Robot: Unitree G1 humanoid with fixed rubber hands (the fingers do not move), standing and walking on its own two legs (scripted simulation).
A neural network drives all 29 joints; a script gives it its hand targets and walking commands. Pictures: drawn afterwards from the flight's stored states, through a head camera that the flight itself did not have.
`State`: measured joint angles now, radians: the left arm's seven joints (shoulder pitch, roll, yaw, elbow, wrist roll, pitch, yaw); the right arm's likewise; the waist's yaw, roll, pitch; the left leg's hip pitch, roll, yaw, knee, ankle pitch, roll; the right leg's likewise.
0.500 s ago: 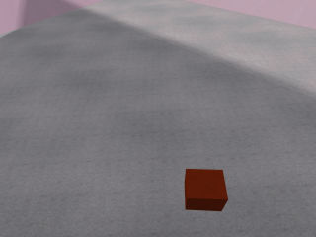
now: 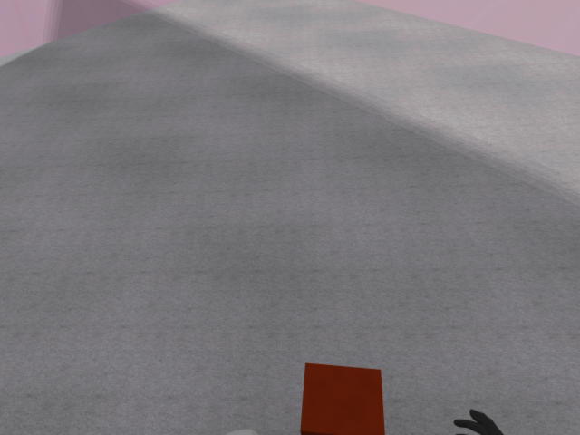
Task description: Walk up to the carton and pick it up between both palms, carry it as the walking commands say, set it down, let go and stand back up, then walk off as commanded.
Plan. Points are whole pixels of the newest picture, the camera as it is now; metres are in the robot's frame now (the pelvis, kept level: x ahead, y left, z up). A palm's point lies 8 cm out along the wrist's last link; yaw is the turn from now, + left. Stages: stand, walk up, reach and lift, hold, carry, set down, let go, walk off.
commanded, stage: walk off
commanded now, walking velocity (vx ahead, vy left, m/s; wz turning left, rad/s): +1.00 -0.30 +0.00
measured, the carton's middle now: (340, 407) +0.33 -0.07 -0.67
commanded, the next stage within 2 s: stand in 1.98 s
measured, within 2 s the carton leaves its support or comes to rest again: rests again in 1.34 s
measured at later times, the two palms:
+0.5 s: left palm (217, 243) +0.52 +0.22 -0.12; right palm (479, 331) +0.34 -0.29 -0.15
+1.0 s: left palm (266, 179) +0.77 +0.13 -0.16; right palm (458, 113) +0.99 -0.43 -0.12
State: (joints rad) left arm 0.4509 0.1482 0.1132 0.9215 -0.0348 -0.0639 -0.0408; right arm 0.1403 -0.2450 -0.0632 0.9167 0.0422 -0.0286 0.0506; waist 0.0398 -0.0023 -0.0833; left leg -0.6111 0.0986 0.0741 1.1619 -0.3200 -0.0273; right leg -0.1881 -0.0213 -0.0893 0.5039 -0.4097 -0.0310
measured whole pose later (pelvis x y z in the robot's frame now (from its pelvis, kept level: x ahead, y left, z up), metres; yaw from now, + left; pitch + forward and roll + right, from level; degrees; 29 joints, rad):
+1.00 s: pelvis +0.85 -0.14 -0.05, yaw -7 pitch +5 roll -2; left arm 0.56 0.24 0.08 1.09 -0.03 -0.09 -0.01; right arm 0.11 -0.26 -0.06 0.68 0.02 -0.11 -0.03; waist -0.02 0.03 -0.03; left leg -0.69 -0.04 0.05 0.86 -0.14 0.09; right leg 0.07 0.05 -0.10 1.22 0.13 -0.03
